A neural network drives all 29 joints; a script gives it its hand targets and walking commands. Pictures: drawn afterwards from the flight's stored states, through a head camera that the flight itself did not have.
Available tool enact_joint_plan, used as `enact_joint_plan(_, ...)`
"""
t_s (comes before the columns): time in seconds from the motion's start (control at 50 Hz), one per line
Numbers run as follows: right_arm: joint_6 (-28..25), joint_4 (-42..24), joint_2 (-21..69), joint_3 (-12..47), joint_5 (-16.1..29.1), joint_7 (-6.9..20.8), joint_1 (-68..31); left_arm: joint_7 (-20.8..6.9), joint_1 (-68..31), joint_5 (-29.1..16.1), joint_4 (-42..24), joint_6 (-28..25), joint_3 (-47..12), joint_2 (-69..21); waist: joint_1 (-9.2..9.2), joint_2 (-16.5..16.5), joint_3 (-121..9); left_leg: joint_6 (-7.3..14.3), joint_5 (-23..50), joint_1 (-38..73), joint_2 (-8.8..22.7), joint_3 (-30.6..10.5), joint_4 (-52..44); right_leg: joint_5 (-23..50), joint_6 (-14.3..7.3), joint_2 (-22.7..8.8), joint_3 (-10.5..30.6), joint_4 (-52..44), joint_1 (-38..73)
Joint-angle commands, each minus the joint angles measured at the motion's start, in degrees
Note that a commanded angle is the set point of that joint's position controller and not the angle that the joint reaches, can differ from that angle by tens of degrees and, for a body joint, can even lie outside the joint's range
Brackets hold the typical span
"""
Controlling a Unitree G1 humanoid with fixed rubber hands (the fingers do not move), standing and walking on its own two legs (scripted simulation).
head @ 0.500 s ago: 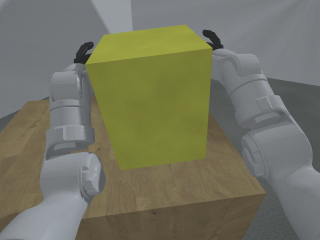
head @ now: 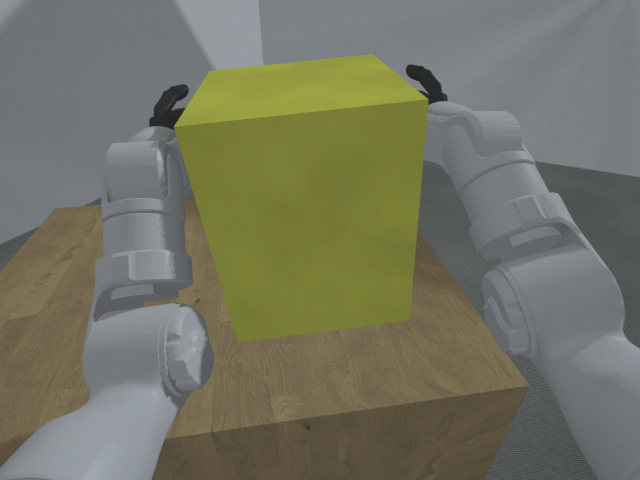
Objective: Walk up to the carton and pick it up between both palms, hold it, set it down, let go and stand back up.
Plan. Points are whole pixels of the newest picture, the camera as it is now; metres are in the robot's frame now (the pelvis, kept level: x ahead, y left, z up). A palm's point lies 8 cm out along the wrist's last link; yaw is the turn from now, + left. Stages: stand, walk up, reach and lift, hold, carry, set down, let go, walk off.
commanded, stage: hold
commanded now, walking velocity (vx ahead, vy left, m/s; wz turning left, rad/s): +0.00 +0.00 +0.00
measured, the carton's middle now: (307, 193) +0.36 +0.00 +0.27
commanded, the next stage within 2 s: none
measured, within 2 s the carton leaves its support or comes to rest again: neither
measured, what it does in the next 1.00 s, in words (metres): stands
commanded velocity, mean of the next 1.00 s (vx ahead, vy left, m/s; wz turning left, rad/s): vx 0.00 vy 0.00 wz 0.00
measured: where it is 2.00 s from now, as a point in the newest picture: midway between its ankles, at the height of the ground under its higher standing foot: outside the picture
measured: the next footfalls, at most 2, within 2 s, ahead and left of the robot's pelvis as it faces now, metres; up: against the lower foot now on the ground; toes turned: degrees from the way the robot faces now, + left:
none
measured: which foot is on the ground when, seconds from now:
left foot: down 0.00-1.00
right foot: down 0.00-1.00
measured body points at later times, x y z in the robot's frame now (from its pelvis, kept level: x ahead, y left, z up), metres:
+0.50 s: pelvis +0.00 +0.00 +0.00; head -0.09 +0.02 +0.44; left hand +0.39 +0.15 +0.33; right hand +0.38 -0.15 +0.34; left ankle +0.02 +0.12 -0.75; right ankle +0.00 -0.10 -0.75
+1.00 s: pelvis +0.00 +0.00 +0.00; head -0.10 +0.02 +0.44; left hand +0.39 +0.15 +0.33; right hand +0.38 -0.15 +0.34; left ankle +0.02 +0.12 -0.75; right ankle +0.00 -0.10 -0.75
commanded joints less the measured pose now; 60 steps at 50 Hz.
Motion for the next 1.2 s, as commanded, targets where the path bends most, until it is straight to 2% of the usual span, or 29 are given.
enact_joint_plan(0.0,-0.9,-18.7,38.2,6.7,9.9,8.1,-44.2,-7.9,-46.1,-10.0,-6.8,-5.5,-17.7,-32.1,0.28,2.0,-16.9,-2.0,8.0,1.0,-1.4,0.1,-2.4,10.4,4.1,0.1,2.2,0.1,7.6)
enact_joint_plan(0.22,-0.8,-18.0,37.7,6.4,9.5,8.0,-44.1,-8.0,-45.6,-9.9,-4.5,-5.8,-16.7,-31.8,0.15,1.5,-17.0,-1.7,7.0,0.9,-1.5,0.3,-2.5,9.8,4.0,-0.1,2.5,-0.2,7.0)
enact_joint_plan(0.4,-0.7,-18.6,37.1,6.8,10.2,7.9,-43.3,-8.1,-45.4,-10.2,-6.4,-5.6,-17.8,-32.4,-0.41,2.7,-17.7,-2.5,9.6,1.7,-1.4,0.0,-2.0,11.9,3.9,0.0,2.4,0.2,7.7)
enact_joint_plan(0.6,-0.7,-19.4,37.5,7.6,10.8,8.2,-43.0,-7.6,-45.6,-10.6,-8.5,-5.4,-18.9,-33.1,-0.15,2.9,-18.0,-2.6,10.6,2.4,-1.1,-0.1,-1.8,11.4,3.9,0.4,2.3,0.3,7.3)
enact_joint_plan(1.18,-0.5,-19.0,37.6,7.0,10.3,7.9,-43.6,-7.9,-45.4,-10.2,-6.4,-5.5,-17.8,-32.4,-0.15,2.2,-17.5,-2.1,8.7,1.8,-1.4,0.0,-2.1,11.4,4.0,0.0,2.6,0.0,7.2)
